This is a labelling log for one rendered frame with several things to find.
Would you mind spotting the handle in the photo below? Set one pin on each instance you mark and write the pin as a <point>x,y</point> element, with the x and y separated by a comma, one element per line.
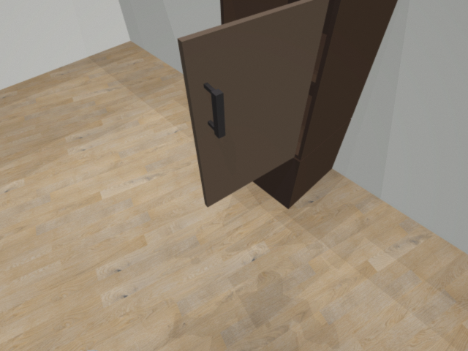
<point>217,98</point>

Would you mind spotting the cupboard door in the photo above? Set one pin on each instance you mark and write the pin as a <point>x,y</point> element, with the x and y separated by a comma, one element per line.
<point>263,64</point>

